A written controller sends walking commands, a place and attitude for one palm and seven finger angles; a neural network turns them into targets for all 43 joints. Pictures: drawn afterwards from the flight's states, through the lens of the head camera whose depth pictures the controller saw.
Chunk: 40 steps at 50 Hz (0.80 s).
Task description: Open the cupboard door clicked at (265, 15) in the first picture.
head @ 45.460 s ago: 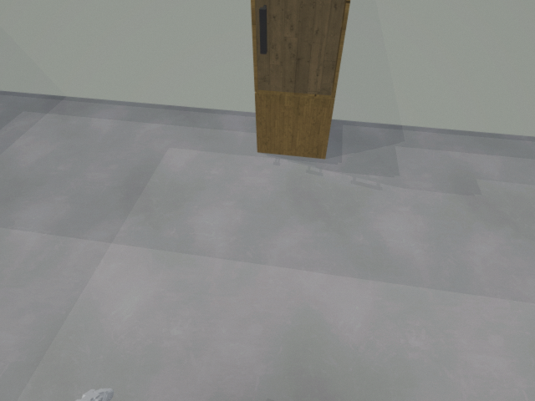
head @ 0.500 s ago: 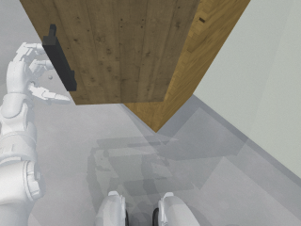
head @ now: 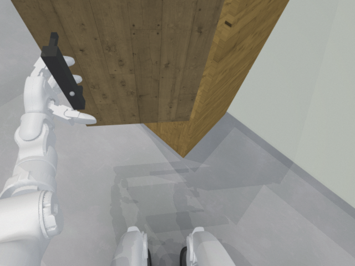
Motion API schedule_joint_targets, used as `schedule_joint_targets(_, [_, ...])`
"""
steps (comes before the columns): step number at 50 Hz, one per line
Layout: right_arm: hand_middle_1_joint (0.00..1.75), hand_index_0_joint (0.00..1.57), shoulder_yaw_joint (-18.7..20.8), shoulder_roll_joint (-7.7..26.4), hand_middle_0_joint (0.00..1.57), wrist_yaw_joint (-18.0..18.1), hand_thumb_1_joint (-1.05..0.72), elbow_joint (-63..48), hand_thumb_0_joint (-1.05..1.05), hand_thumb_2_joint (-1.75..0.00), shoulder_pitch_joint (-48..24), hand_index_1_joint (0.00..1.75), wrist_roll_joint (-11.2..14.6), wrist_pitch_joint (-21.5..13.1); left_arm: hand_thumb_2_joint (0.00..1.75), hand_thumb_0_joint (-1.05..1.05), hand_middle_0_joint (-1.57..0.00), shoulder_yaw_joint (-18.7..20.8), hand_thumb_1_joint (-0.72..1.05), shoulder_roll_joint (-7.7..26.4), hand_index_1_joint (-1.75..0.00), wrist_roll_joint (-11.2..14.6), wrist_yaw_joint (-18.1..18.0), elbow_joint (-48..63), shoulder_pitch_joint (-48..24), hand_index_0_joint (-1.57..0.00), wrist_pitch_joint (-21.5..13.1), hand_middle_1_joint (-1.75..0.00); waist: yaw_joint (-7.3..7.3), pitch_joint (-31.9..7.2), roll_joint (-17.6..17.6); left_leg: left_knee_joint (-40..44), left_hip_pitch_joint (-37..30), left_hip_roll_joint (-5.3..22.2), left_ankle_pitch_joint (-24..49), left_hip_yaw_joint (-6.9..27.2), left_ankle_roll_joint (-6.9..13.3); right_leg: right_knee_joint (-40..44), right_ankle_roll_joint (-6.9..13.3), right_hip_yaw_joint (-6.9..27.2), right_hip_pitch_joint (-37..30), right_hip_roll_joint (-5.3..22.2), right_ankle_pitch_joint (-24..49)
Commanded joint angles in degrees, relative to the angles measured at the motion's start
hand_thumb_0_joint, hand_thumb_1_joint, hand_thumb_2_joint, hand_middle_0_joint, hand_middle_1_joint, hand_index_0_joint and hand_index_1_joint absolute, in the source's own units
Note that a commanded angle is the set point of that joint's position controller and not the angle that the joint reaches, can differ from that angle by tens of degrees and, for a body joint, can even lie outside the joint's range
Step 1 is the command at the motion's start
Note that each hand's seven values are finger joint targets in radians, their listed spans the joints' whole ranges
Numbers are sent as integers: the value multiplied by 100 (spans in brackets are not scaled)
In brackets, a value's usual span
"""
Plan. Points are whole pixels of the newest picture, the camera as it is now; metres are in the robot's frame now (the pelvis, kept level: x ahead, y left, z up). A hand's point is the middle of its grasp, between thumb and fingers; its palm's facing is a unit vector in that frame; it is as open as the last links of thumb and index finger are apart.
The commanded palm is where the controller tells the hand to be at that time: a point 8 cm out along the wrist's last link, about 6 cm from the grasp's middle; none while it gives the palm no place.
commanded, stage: slide the fingers in behind the handle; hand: left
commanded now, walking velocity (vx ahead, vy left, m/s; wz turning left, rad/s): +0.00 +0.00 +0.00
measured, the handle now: (68, 74) +0.53 +0.23 +0.05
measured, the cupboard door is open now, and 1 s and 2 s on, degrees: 48 48 79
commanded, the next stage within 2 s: close the thumb around the handle in 0.38 s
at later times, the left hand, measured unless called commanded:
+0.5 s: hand (69, 94) +0.47 +0.22 +0.05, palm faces +0.08 -1.00 -0.01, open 13.9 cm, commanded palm +0.45 +0.26 +0.05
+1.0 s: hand (74, 92) +0.48 +0.21 +0.04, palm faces +0.09 -1.00 -0.02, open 7.1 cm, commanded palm +0.45 +0.25 +0.05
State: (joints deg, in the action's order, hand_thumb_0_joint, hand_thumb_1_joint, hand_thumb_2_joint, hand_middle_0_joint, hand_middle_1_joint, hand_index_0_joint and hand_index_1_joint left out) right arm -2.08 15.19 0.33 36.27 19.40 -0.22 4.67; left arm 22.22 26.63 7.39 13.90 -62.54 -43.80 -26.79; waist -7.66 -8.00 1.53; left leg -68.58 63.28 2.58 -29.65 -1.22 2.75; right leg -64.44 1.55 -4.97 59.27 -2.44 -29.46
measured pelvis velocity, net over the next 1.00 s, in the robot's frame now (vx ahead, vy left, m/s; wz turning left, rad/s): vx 0.00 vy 0.00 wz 0.00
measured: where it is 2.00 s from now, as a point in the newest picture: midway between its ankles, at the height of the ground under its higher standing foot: outside the picture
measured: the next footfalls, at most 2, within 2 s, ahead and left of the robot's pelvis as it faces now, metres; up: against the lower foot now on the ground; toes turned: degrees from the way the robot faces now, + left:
none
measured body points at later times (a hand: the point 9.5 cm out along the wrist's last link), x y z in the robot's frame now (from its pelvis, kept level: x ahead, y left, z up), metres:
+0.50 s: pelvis +0.00 +0.00 +0.00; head +0.13 +0.02 +0.43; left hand +0.46 +0.27 +0.05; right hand +0.03 -0.27 -0.11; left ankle +0.02 +0.09 -0.64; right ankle +0.01 -0.11 -0.64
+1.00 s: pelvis +0.00 +0.00 +0.00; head +0.13 +0.03 +0.43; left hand +0.47 +0.27 +0.05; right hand +0.03 -0.26 -0.12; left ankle +0.02 +0.09 -0.64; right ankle +0.01 -0.11 -0.64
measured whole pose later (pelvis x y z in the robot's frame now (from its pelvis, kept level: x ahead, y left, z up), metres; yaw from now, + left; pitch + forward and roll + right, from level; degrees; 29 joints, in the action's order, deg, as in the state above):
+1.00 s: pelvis +0.00 +0.00 +0.00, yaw +0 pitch +24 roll -4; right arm -2.3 15.0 0.2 36.1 19.2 -0.6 4.3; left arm 22.7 26.2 6.3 11.8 -64.1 -44.8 -28.0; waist -8.1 -8.0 1.8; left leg -68.9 63.7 2.4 -29.7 -1.6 3.0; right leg -65.0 1.3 -4.5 59.9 -2.3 -29.5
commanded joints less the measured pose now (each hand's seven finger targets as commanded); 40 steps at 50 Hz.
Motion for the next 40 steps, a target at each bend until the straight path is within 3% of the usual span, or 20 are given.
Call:
schedule_joint_targets(1, [30,20,369,1043,20,70,-90,-327,0,-90,873,30,-13,-114,30,0,-30,326,-50,1568,-120,55,-104,1010,-2220,-30,-343,-120,-84,-2581,429,705,-2178,-90,2190,493,-94,745,-33,375,-1011,-85,1898])
schedule_joint_targets(2, [30,20,358,1051,20,83,-90,-343,0,-90,885,30,-25,-121,30,0,-30,476,-50,1786,-120,44,-125,1105,-2297,-30,-398,-120,-33,-2640,496,688,-2125,-110,2213,479,-85,716,-17,412,-1124,-84,1974])
schedule_joint_targets(3, [30,20,353,1026,20,78,-90,-369,0,-90,860,30,-21,-122,30,0,-30,453,-50,1784,-120,2,-137,1229,-2305,-30,-444,-120,8,-2822,644,712,-2261,-106,2320,476,-102,689,-18,411,-1158,-73,2050])
schedule_joint_targets(5, [30,20,360,991,20,53,-90,-371,0,-90,828,30,-26,-131,30,0,-30,258,-50,1523,-120,-9,-117,1244,-2226,-30,-478,-120,-17,-2825,810,709,-2452,-86,2401,482,-130,686,-8,378,-1006,-77,2040])
schedule_joint_targets(7, [30,20,365,1014,20,54,-90,-360,0,-90,874,30,-22,-132,30,0,-30,297,-50,1513,-120,45,-88,1083,-2142,-30,-470,-120,-70,-2659,514,695,-2331,-83,2349,498,-102,704,-13,371,-1021,-99,2028])
schedule_joint_targets(8, [30,20,361,1019,20,57,-90,-352,0,-90,835,30,-3,-132,30,0,-30,223,-50,1450,-120,58,-64,1001,-2170,-30,-435,-120,-116,-2602,535,691,-2221,-93,2218,455,-90,742,-40,402,-991,-86,1978])
schedule_joint_targets(11, [30,20,341,1041,20,92,-90,-390,0,-90,848,30,14,-133,30,0,-30,368,-50,1691,-120,76,15,881,-2135,-30,-341,-120,-89,-2530,332,689,-1840,-121,1968,407,-52,771,-55,483,-1257,-73,1940])
schedule_joint_targets(13, [30,20,344,1013,20,91,-90,-392,0,-90,831,30,16,-166,30,0,-30,269,-50,1575,-120,102,71,1119,-2284,-30,-410,-120,-66,-2765,641,662,-2116,-118,2143,416,-71,721,-36,466,-1145,-71,2013])
schedule_joint_targets(17, [30,20,346,1034,20,99,-90,-338,0,-90,860,30,13,-186,30,0,-30,255,-50,1543,-120,163,135,1009,-2293,-30,-422,-120,-128,-2566,551,660,-2102,-103,2090,460,-68,732,-25,433,-1010,-87,1897])
schedule_joint_targets(19, [30,20,358,1058,20,114,-90,-329,0,-90,854,30,19,-181,30,0,-30,319,-50,1648,-120,143,137,1025,-2256,-30,-389,-120,-102,-2694,515,642,-2096,-92,2068,455,-67,724,-43,450,-1017,-73,1884])
schedule_joint_targets(22, [30,20,383,1036,20,100,-90,-326,0,-90,874,30,8,-199,30,0,-30,152,-50,1415,-120,162,147,1227,-2343,-30,-432,-120,-97,-2868,811,661,-2519,-80,2369,528,-105,683,1,377,-835,-88,1956])
schedule_joint_targets(24, [30,20,383,1043,20,93,-90,-276,0,-90,875,30,10,-185,30,0,-30,174,-50,1428,-120,148,111,1129,-2260,-30,-404,-120,-78,-2808,738,684,-2517,-69,2384,538,-122,703,-10,357,-831,-88,1938])
schedule_joint_targets(28, [30,20,394,1050,20,85,-90,-293,0,-90,873,30,-3,-177,40,0,-32,240,-28,1444,-122,132,8,1173,-2241,-32,-394,-122,-68,-2840,649,686,-2525,-72,2456,536,-118,697,-19,346,-849,-84,1993])
schedule_joint_targets(31, [30,20,373,1036,20,70,-90,-307,0,-90,839,30,-2,-163,47,0,-33,142,-11,1345,-124,76,-57,1039,-2231,-33,-370,-124,-83,-2507,611,775,-2405,-77,2204,560,-130,744,-9,309,-781,-90,1766])
schedule_joint_targets(33, [30,20,377,1056,20,74,-90,-334,0,-90,832,30,-13,-163,52,0,-34,201,0,1457,-125,48,-107,1224,-2389,-34,-458,-125,-52,-2710,774,777,-2611,-63,2344,596,-152,693,8,306,-697,-86,1778])
schedule_joint_targets(34, [30,20,388,1030,20,63,-90,-330,0,-90,826,30,-14,-163,54,0,-34,61,6,1251,-126,37,-113,1193,-2357,-34,-476,-126,-80,-2705,769,781,-2702,-58,2332,616,-166,703,9,286,-608,-89,1723])
schedule_joint_targets(37, [30,20,403,1041,20,46,-90,-327,0,-90,870,30,-42,-173,61,0,-35,-1,23,1149,-128,57,-141,1295,-2368,-35,-547,-128,-87,-2854,830,760,-2902,-46,2588,661,-184,653,26,254,-559,-100,1818])
schedule_joint_targets(40, [30,20,393,1061,20,41,-90,-305,0,-90,847,30,-33,-134,68,0,-36,106,40,1228,-130,33,-189,886,-2228,-36,-440,-130,-118,-2491,475,790,-2481,-64,2199,617,-154,726,-12,267,-634,-90,1663])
